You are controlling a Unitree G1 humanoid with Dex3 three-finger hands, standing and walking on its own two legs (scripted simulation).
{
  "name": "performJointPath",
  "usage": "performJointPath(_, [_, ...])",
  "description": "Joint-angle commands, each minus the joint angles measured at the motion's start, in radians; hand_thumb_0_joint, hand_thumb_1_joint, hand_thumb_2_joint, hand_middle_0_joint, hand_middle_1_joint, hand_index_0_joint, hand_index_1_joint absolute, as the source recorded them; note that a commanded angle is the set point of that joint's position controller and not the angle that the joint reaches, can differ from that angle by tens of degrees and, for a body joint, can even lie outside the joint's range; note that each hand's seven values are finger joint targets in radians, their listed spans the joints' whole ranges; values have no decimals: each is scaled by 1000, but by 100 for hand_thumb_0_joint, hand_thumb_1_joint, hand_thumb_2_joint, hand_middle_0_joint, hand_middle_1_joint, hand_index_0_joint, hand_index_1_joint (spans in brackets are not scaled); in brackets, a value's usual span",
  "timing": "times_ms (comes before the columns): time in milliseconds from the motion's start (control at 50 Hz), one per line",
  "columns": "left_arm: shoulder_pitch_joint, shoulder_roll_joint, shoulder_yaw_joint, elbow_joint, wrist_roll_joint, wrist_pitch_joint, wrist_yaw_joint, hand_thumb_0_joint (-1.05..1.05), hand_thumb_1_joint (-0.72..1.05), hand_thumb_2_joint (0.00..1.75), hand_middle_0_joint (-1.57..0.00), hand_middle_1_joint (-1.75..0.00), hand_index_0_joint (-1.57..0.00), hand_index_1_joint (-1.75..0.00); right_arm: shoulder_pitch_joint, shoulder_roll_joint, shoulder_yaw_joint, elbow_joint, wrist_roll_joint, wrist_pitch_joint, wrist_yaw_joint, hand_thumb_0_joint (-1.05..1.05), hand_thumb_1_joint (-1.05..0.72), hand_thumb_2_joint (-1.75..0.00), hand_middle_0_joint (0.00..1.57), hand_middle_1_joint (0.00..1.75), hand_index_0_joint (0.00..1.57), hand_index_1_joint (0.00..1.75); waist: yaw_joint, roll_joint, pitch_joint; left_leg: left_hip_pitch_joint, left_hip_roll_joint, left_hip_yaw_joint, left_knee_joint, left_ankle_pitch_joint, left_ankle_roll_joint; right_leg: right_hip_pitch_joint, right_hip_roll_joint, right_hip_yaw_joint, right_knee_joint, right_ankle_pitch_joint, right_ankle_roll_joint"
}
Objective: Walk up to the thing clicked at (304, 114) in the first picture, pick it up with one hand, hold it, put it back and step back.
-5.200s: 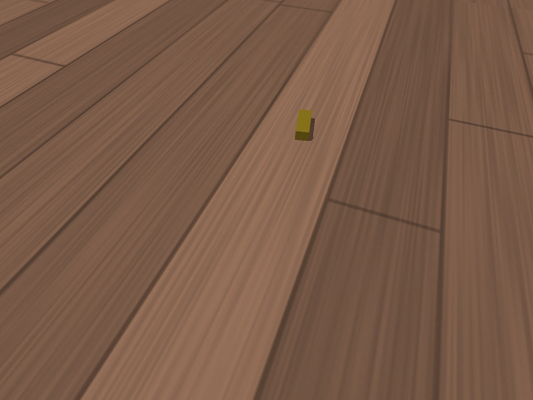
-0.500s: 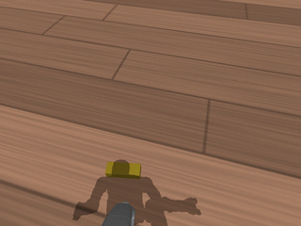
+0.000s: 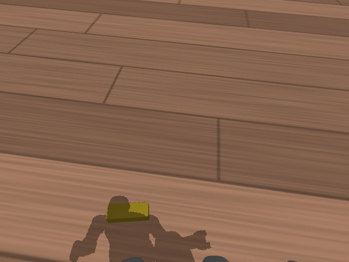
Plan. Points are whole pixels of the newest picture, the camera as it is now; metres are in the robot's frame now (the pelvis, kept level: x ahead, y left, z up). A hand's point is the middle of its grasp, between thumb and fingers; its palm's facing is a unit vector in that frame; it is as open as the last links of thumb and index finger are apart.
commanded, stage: walk up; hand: left
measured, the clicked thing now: (128, 212) +0.46 +0.23 -0.73
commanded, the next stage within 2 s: stand in 1.30 s
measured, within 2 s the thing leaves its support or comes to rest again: neither
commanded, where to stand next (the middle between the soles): +0.08 -0.05 m, yaw +5 degrees
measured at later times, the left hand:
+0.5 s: hand (87, 260) +0.15 +0.22 -0.14, palm faces +0.03 -0.94 -0.34, open 7.4 cm
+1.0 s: hand out of the picture +0.09 +0.24 -0.14, palm faces +0.09 -0.93 -0.35, open 7.4 cm
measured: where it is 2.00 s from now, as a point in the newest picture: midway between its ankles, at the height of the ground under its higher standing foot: outside the picture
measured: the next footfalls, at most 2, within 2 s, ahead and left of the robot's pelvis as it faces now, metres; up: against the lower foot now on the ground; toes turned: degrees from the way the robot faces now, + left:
right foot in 0.06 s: +0.05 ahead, -0.16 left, +0.00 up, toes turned -1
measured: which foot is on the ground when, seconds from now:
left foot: down 0.00-1.00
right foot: up 0.00-0.04, down 0.06-1.00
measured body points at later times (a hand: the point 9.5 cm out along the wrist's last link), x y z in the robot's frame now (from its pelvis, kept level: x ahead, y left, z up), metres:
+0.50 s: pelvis +0.03 -0.03 +0.00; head +0.05 -0.03 +0.45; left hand +0.15 +0.27 -0.12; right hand +0.12 -0.33 -0.12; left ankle +0.05 +0.10 -0.73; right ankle +0.01 -0.15 -0.73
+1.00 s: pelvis +0.02 -0.03 +0.01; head +0.04 -0.02 +0.46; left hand +0.09 +0.29 -0.12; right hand +0.13 -0.32 -0.12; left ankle +0.05 +0.10 -0.73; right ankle +0.01 -0.15 -0.73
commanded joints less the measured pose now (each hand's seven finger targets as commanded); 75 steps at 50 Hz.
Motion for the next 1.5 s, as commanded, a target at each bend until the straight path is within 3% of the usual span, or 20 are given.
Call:
performJointPath(0, [132, 136, 50, 25, -1, -17, 20, 0, 90, 90, -20, -30, -20, -30, -92, -284, -82, -85, 9, 4, -7, 0, -90, -90, 20, 30, 20, 30, 51, 154, -45, -148, 168, -216, -222, -421, 94, 171, 40, -96, -158, 104, -8])
performJointPath(40, [85, 155, 51, 12, 12, -33, 31, 0, 90, 90, -20, -30, -20, -30, -71, -218, -60, -71, 20, 15, -6, 0, -90, -90, 20, 30, 20, 30, 50, 38, -39, -162, 112, -179, -100, -385, 38, 184, 4, -5, -315, 61, -33])
performJointPath(60, [51, 194, 57, -6, 27, -44, 37, 0, 90, 90, -20, -30, -20, -30, -47, -173, -47, -68, 31, 17, -4, 0, -90, -90, 20, 30, 20, 30, 35, -106, -18, -179, 44, -138, 56, -320, -7, 111, -140, 267, -449, -128, -81])
performJointPath(80, [-49, 247, 56, -41, 28, -57, 42, 0, 90, 90, -20, -30, -20, -30, -61, -150, -40, -58, 32, 17, -6, 0, -90, -90, 20, 30, 20, 30, 24, -157, 41, -190, -65, -127, 149, -285, -37, 19, -258, 432, -557, -222, -130])
performJointPath(100, [-137, 279, 53, -54, 26, -56, 44, 0, 90, 90, -20, -30, -20, -30, -80, -205, -56, -37, 32, 14, -11, 0, -90, -90, 20, 30, 20, 30, 15, -158, 57, -56, -37, -168, 197, -280, -24, -129, -286, 415, -516, -132, -178])
performJointPath(120, [-189, 235, 41, -58, 16, -59, 43, 0, 90, 90, -20, -30, -20, -30, -36, -206, -58, -11, 36, 10, -7, 0, -90, -90, 20, 30, 20, 30, -24, -129, 48, 27, -24, -150, 155, -227, -20, -147, -229, 286, -465, -27, -157])
performJointPath(160, [-191, 175, 22, -38, 6, -68, 47, 0, 90, 90, -20, -30, -20, -30, -26, -176, -47, 26, 47, -2, -3, 0, -90, -90, 20, 30, 20, 30, -25, -134, -25, 54, -33, -104, 24, -12, -18, 19, -138, 103, -378, 329, -83])
performJointPath(180, [-191, 184, 23, -31, 3, -69, 46, 0, 90, 90, -20, -30, -20, -30, -19, -183, -47, 34, 46, -5, -5, 0, -90, -90, 20, 30, 20, 30, -24, -154, -86, 98, -25, -105, 7, 78, -8, 63, -136, 85, -328, 452, -72])
performJointPath(220, [-156, 188, 21, -24, -4, -67, 45, 0, 90, 90, -20, -30, -20, -30, -33, -203, -49, 34, 34, -8, -11, 0, -90, -90, 20, 30, 20, 30, 1, -136, -139, 159, -3, -127, -9, 201, 8, 91, -131, 73, -251, 545, -63])
performJointPath(260, [-132, 170, 19, -5, -11, -63, 50, 0, 90, 90, -20, -30, -20, -30, -76, -234, -53, 43, 34, -13, -9, 0, -90, -90, 20, 30, 20, 30, 29, -65, -154, 169, 44, -179, 9, 342, 34, 110, -80, 14, -250, 454, -30])
performJointPath(300, [-164, 172, 19, 22, -9, -62, 57, 0, 90, 90, -20, -30, -20, -30, -87, -213, -47, 61, 40, -8, -5, 0, -90, -90, 20, 30, 20, 30, 30, -45, -168, 140, 42, -173, 12, 375, 22, 173, -81, 9, -281, 436, -31])
performJointPath(360, [-216, 185, 17, 19, -8, -56, 57, 0, 90, 90, -20, -30, -20, -30, -95, -213, -44, 86, 33, 0, -10, 0, -90, -90, 20, 30, 20, 30, 15, -4, -156, 134, 16, -151, -9, 257, 11, 148, -116, 34, -296, 388, -61])
performJointPath(480, [-267, 160, 8, 57, -10, -47, 54, 0, 90, 90, -20, -30, -20, -30, -160, -215, -35, 119, 26, -6, -8, 0, -90, -90, 20, 30, 20, 30, 33, 69, -124, 86, 65, -232, -107, 275, 22, 199, -65, -14, -309, 286, -33])
performJointPath(640, [-329, 153, 6, 85, -7, -42, 41, 0, 90, 90, -20, -30, -20, -30, -192, -213, -31, 134, 20, -8, -4, 0, -90, -90, 20, 30, 20, 30, 24, 65, -110, 57, 57, -245, -168, 173, 9, 241, -65, -17, -373, 211, -27])
performJointPath(840, [-330, 156, 10, 105, -3, -43, 33, 0, 90, 90, -20, -30, -20, -30, -189, -210, -32, 145, 21, -5, -3, 0, -90, -90, 20, 30, 20, 30, 18, 15, -136, 118, 40, -221, -162, 209, 4, 250, -81, -27, -429, 221, -22])
performJointPath(1120, [-293, 151, 14, 119, 2, -40, 34, 0, 90, 90, -20, -30, -20, -30, -190, -207, -34, 155, 17, 4, -5, 0, -90, -90, 20, 30, 20, 30, 18, 52, -91, 85, 36, -261, -213, 100, 2, 257, -81, -52, -458, 152, -19])
performJointPath(1200, [-276, 146, 15, 124, 4, -40, 33, 0, 90, 90, -20, -30, -20, -30, -199, -205, -33, 153, 15, 3, -6, 0, -90, -90, 20, 30, 20, 30, 22, 60, -94, 68, 39, -282, -230, 85, 6, 277, -77, -55, -462, 158, -16])
performJointPath(1320, [-239, 128, -1, 144, -5, -46, 37, 0, 90, 90, -20, -30, -20, -30, -220, -191, -25, 146, 16, -5, -12, 0, -90, -90, 20, 30, 20, 30, 23, 62, -144, 192, 61, -269, -217, 309, -9, 272, -100, -32, -469, 332, -1])
performJointPath(1440, [-243, 141, -6, 144, -4, -52, 40, 0, 90, 90, -20, -30, -20, -30, -212, -193, -24, 154, 19, 1, -12, 0, -90, -90, 20, 30, 20, 30, 15, 19, -165, 226, 62, -239, -216, 356, -8, 302, -104, -40, -476, 449, 12])
performJointPath(1480, [-239, 138, -7, 147, -3, -51, 40, 0, 90, 90, -20, -30, -20, -30, -223, -192, -22, 156, 19, 2, -12, 0, -90, -90, 20, 30, 20, 30, 20, 26, -147, 223, 63, -241, -235, 312, -11, 294, -102, -36, -487, 398, 11])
